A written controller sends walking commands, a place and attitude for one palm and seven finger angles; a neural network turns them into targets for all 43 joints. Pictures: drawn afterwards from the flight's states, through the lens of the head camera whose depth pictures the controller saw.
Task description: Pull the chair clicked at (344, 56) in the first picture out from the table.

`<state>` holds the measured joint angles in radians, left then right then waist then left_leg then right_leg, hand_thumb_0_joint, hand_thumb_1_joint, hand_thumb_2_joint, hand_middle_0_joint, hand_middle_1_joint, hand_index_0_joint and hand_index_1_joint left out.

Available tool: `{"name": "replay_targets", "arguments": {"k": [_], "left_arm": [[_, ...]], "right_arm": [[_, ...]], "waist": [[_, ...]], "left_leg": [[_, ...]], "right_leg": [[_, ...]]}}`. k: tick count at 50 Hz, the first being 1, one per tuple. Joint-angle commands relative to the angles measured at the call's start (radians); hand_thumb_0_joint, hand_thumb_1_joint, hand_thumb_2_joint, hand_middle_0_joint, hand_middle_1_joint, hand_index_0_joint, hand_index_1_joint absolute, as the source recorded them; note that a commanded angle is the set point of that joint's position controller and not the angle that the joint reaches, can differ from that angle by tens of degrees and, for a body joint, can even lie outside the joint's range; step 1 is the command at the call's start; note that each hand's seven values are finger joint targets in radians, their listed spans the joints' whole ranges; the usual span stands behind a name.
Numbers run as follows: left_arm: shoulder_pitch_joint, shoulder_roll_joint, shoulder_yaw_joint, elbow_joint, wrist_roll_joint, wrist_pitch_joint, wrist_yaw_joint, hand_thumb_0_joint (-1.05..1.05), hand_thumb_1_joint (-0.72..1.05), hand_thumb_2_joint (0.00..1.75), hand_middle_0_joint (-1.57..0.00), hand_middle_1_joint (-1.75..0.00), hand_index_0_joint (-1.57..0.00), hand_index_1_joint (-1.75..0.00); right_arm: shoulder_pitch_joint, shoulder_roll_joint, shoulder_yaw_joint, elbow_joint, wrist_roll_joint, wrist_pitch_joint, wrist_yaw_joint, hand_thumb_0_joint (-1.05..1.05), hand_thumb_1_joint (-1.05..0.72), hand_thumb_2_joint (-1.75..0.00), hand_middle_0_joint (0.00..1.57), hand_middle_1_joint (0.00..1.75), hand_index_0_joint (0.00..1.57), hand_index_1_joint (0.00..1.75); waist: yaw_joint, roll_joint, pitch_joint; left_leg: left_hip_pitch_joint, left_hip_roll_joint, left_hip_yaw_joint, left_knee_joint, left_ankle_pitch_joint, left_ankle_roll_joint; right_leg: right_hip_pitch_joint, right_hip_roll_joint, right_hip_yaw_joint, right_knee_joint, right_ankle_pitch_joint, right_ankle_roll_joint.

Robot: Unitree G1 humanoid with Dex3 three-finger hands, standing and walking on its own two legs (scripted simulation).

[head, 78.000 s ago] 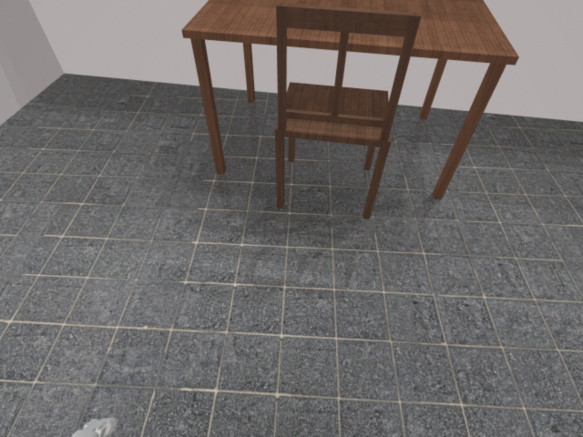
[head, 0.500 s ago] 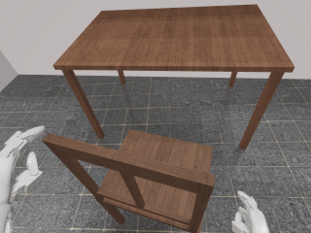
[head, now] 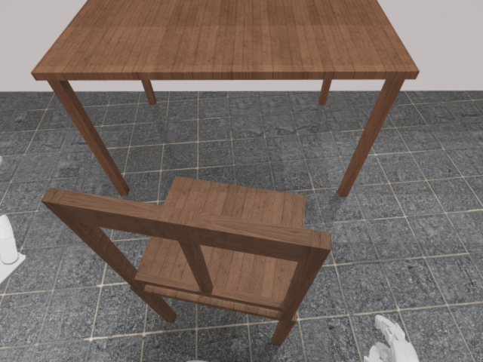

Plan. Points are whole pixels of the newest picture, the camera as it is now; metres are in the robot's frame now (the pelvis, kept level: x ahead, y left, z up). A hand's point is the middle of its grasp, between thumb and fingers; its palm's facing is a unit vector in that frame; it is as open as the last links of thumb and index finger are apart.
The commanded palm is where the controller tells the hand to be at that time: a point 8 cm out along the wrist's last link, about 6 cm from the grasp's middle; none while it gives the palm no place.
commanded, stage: step back with the hand held close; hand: left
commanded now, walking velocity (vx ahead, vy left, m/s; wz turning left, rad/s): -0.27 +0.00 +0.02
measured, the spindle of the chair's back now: (198, 267) +0.29 +0.12 -0.10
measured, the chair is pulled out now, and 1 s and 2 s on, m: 0.44 0.44 0.44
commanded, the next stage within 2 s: stop stepping back and stand still in 0.84 s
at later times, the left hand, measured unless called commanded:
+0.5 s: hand out of the picture +0.14 +0.25 +0.17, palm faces +0.39 -0.76 -0.52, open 7.4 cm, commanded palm +0.08 +0.30 +0.18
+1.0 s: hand out of the picture +0.01 +0.23 +0.18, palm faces +0.39 -0.73 -0.56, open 7.4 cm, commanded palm -0.05 +0.28 +0.18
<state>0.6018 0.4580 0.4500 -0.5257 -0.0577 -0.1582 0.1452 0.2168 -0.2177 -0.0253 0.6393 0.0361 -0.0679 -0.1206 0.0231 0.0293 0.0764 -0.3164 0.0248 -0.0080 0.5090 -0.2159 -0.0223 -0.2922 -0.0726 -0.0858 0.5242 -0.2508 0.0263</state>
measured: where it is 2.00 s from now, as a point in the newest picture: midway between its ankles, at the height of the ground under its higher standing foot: outside the picture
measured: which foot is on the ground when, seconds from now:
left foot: down 0.00-0.48, up 0.50-0.62, down 0.64-0.92, up 0.94-1.00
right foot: down 0.00-0.64, up 0.66-0.88, down 0.90-1.00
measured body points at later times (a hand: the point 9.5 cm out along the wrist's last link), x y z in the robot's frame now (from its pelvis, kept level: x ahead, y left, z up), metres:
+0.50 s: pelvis -0.06 -0.01 -0.01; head -0.02 +0.00 +0.44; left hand +0.11 +0.29 +0.19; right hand +0.13 -0.23 -0.09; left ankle +0.00 +0.13 -0.73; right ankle -0.03 -0.14 -0.74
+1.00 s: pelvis -0.19 -0.02 -0.01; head -0.14 -0.03 +0.44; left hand -0.02 +0.27 +0.21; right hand -0.02 -0.25 -0.11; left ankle -0.13 +0.12 -0.70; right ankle -0.15 -0.15 -0.74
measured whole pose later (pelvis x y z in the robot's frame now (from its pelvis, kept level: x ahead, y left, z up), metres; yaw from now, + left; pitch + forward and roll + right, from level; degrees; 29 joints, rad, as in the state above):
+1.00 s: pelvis -0.19 -0.02 -0.01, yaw +0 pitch +0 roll -2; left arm 0.58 0.45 0.48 -0.56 -0.06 -0.26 0.12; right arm 0.17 -0.17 -0.03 0.67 0.02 -0.14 -0.05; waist 0.03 0.05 0.08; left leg -0.53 0.05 -0.06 0.92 -0.40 -0.04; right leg -0.34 -0.01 -0.06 0.58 -0.25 0.00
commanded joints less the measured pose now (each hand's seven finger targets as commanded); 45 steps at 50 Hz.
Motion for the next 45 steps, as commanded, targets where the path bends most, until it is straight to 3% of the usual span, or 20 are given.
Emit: {"name": "replay_targets", "arguments": {"k": [1, 5, 8, 9, 12, 15, 18, 21, 22, 24, 26, 28, 30, 31, 32, 33, 35, 37, 42, 45], "left_arm": [[-0.016, 0.117, 0.088, -0.151, -0.002, -0.051, 0.020, 0.00, 0.90, 0.90, -0.20, -0.30, -0.20, -0.30], [-0.055, 0.160, 0.113, -0.139, -0.008, -0.035, 0.034, 0.00, 0.90, 0.90, -0.20, -0.30, -0.20, -0.30], [-0.104, 0.166, 0.123, -0.182, -0.007, -0.032, 0.039, 0.00, 0.90, 0.90, -0.20, -0.30, -0.20, -0.30], [-0.100, 0.166, 0.130, -0.189, -0.006, -0.036, 0.039, 0.00, 0.90, 0.90, -0.20, -0.30, -0.20, -0.30], [-0.049, 0.168, 0.151, -0.241, 0.003, -0.058, 0.042, 0.00, 0.90, 0.90, -0.20, -0.30, -0.20, -0.30], [-0.048, 0.143, 0.125, -0.250, 0.004, -0.074, 0.032, 0.00, 0.90, 0.90, -0.20, -0.30, -0.20, -0.30], [-0.024, 0.123, 0.102, -0.246, 0.005, -0.079, 0.018, 0.00, 0.90, 0.90, -0.20, -0.30, -0.20, -0.30], [-0.027, 0.124, 0.115, -0.215, -0.001, -0.084, 0.004, 0.00, 0.90, 0.90, -0.20, -0.30, -0.20, -0.30], [-0.025, 0.127, 0.115, -0.213, -0.004, -0.083, 0.002, 0.00, 0.90, 0.90, -0.20, -0.30, -0.20, -0.30], [-0.030, 0.154, 0.125, -0.186, -0.018, -0.082, 0.011, 0.00, 0.90, 0.90, -0.20, -0.30, -0.20, -0.30], [-0.032, 0.154, 0.135, -0.186, -0.017, -0.072, 0.022, 0.00, 0.90, 0.90, -0.20, -0.30, -0.20, -0.30], [-0.064, 0.166, 0.158, -0.202, -0.003, -0.074, 0.030, 0.00, 0.90, 0.90, -0.20, -0.30, -0.20, -0.30], [-0.031, 0.183, 0.175, -0.201, 0.003, -0.081, 0.040, 0.00, 0.90, 0.90, -0.20, -0.30, -0.20, -0.30], [-0.009, 0.151, 0.144, -0.260, 0.002, -0.100, 0.036, 0.00, 0.90, 0.90, -0.20, -0.30, -0.20, -0.30], [-0.015, 0.163, 0.152, -0.307, 0.005, -0.117, 0.034, 0.00, 0.90, 0.90, -0.20, -0.30, -0.20, -0.30], [0.005, 0.151, 0.151, -0.283, 0.000, -0.127, 0.028, 0.00, 0.90, 0.90, -0.20, -0.30, -0.20, -0.30], [-0.029, 0.158, 0.162, -0.330, -0.008, -0.138, 0.027, 0.00, 0.90, 0.90, -0.20, -0.30, -0.20, -0.30], [-0.045, 0.125, 0.134, -0.358, 0.000, -0.150, 0.021, 0.00, 0.90, 0.90, -0.20, -0.30, -0.20, -0.30], [0.014, 0.141, 0.176, -0.248, -0.013, -0.154, 0.002, 0.00, 0.90, 0.90, -0.20, -0.30, -0.20, -0.30], [-0.001, 0.179, 0.211, -0.157, -0.002, -0.160, -0.008, 0.00, 0.90, 0.90, -0.20, -0.30, -0.20, -0.30]], "right_arm": [[-0.103, -0.120, -0.041, -0.158, 0.005, -0.069, -0.012, 0.00, -0.90, -0.90, 0.20, 0.30, 0.20, 0.30], [-0.088, -0.103, -0.046, -0.134, 0.003, -0.054, -0.002, 0.00, -0.90, -0.90, 0.20, 0.30, 0.20, 0.30], [-0.123, -0.095, -0.025, -0.154, -0.006, -0.043, 0.006, 0.00, -0.90, -0.90, 0.20, 0.30, 0.20, 0.30], [-0.135, -0.098, -0.023, -0.163, -0.005, -0.045, 0.001, 0.00, -0.90, -0.90, 0.20, 0.30, 0.20, 0.30], [-0.148, -0.105, -0.020, -0.187, -0.008, -0.052, -0.008, 0.00, -0.90, -0.90, 0.20, 0.30, 0.20, 0.30], [-0.120, -0.097, -0.031, -0.161, -0.024, -0.076, 0.003, 0.00, -0.90, -0.90, 0.20, 0.30, 0.20, 0.30], [-0.092, -0.110, -0.033, -0.157, -0.020, -0.086, 0.024, 0.00, -0.90, -0.90, 0.20, 0.30, 0.20, 0.30], [-0.095, -0.109, -0.032, -0.154, -0.016, -0.084, 0.026, 0.00, -0.90, -0.90, 0.20, 0.30, 0.20, 0.30], [-0.087, -0.111, -0.046, -0.163, -0.005, -0.080, 0.026, 0.00, -0.90, -0.90, 0.20, 0.30, 0.20, 0.30], [-0.069, -0.099, -0.054, -0.159, -0.001, -0.062, 0.030, 0.00, -0.90, -0.90, 0.20, 0.30, 0.20, 0.30], [-0.093, -0.077, -0.046, -0.159, -0.015, -0.045, 0.040, 0.00, -0.90, -0.90, 0.20, 0.30, 0.20, 0.30], [-0.131, -0.061, -0.019, -0.167, -0.016, -0.043, 0.030, 0.00, -0.90, -0.90, 0.20, 0.30, 0.20, 0.30], [-0.141, -0.081, -0.027, -0.157, -0.011, -0.042, 0.011, 0.00, -0.90, -0.90, 0.20, 0.30, 0.20, 0.30], [-0.127, -0.088, -0.032, -0.168, -0.012, -0.053, 0.009, 0.00, -0.90, -0.90, 0.20, 0.30, 0.20, 0.30], [-0.115, -0.108, -0.051, -0.173, -0.014, -0.067, 0.014, 0.00, -0.90, -0.90, 0.20, 0.30, 0.20, 0.30], [-0.095, -0.092, -0.058, -0.160, -0.023, -0.084, 0.022, 0.00, -0.90, -0.90, 0.20, 0.30, 0.20, 0.30], [-0.084, -0.092, -0.062, -0.128, -0.053, -0.114, 0.026, 0.00, -0.90, -0.90, 0.20, 0.30, 0.20, 0.30], [-0.058, -0.102, -0.073, -0.112, -0.038, -0.127, 0.046, 0.00, -0.90, -0.90, 0.20, 0.30, 0.20, 0.30], [-0.071, -0.104, -0.059, -0.107, -0.034, -0.153, 0.051, 0.00, -0.90, -0.90, 0.20, 0.30, 0.20, 0.30], [-0.074, -0.095, -0.054, -0.101, -0.025, -0.155, 0.043, 0.00, -0.90, -0.90, 0.20, 0.30, 0.20, 0.30]], "waist": [[-0.004, 0.019, -0.207], [-0.021, -0.186, -0.202], [-0.023, -0.192, -0.146], [-0.018, -0.141, -0.123], [-0.006, 0.201, -0.174], [-0.009, 0.269, -0.188], [0.002, 0.190, -0.197], [0.001, 0.110, -0.195], [-0.002, -0.008, -0.203], [-0.017, -0.216, -0.217], [-0.015, -0.184, -0.218], [-0.021, -0.180, -0.168], [-0.025, -0.096, -0.176], [-0.009, 0.027, -0.207], [-0.011, 0.173, -0.223], [-0.018, 0.217, -0.240], [-0.033, 0.300, -0.223], [-0.019, 0.229, -0.231], [-0.010, 0.219, -0.200], [-0.012, 0.081, -0.162]], "left_leg": [[-0.035, 0.110, -0.096, -0.053, 0.071, 0.066], [0.048, 0.003, -0.015, 0.251, -0.123, 0.023], [0.021, 0.028, -0.058, 0.192, -0.093, 0.035], [0.003, 0.056, -0.087, 0.075, -0.067, 0.048], [-0.057, 0.192, -0.226, -0.176, 0.167, 0.106], [-0.036, 0.235, -0.226, -0.166, 0.318, 0.149], [0.068, 0.211, -0.192, -0.063, 0.449, 0.131], [-0.020, 0.167, -0.135, -0.002, 0.231, 0.083], [-0.029, 0.112, -0.095, 0.079, 0.101, 0.057], [-0.001, -0.003, -0.007, 0.358, -0.138, 0.006], [-0.042, 0.001, -0.057, 0.503, -0.245, 0.010], [-0.085, 0.030, -0.067, 0.280, -0.239, 0.018], [0.007, 0.043, -0.031, -0.068, 0.015, 0.034], [0.044, 0.138, -0.118, -0.166, 0.257, 0.069], [0.099, 0.264, -0.202, -0.161, 0.495, 0.123], [0.119, 0.313, -0.241, -0.157, 0.604, 0.169], [0.092, 0.338, -0.280, -0.124, 0.672, 0.225], [0.180, 0.286, -0.186, -0.055, 0.750, 0.180], [0.031, 0.247, -0.191, -0.043, 0.319, 0.125], [-0.089, 0.159, -0.123, 0.081, -0.055, 0.080]], "right_leg": [[0.123, -0.060, 0.068, -0.045, 0.143, -0.040], [-0.093, -0.236, 0.225, -0.191, 0.088, -0.146], [-0.123, -0.223, 0.160, -0.160, 0.018, -0.131], [-0.105, -0.175, 0.135, -0.122, -0.015, -0.102], [0.030, -0.015, 0.040, 0.119, 0.024, -0.009], [0.025, -0.008, 0.064, 0.200, -0.171, -0.010], [0.041, -0.004, 0.047, -0.006, -0.025, -0.010], [0.133, -0.018, 0.034, -0.104, 0.133, -0.027], [0.097, -0.060, 0.097, -0.119, 0.217, -0.062], [-0.063, -0.276, 0.286, -0.208, 0.241, -0.177], [-0.071, -0.337, 0.291, -0.202, 0.322, -0.231], [0.002, -0.272, 0.184, -0.113, 0.412, -0.173], [0.032, -0.180, 0.123, 0.021, 0.407, -0.086], [0.041, -0.093, 0.072, 0.114, 0.306, -0.037], [-0.044, -0.023, 0.062, 0.232, 0.020, -0.001], [-0.109, 0.015, 0.082, 0.366, -0.242, -0.001], [-0.154, 0.034, 0.144, 0.523, -0.311, 0.008], [-0.163, 0.038, 0.132, 0.407, -0.246, -0.005], [0.043, 0.023, 0.064, -0.005, -0.044, -0.025], [0.108, 0.002, 0.009, -0.162, 0.136, -0.028]]}}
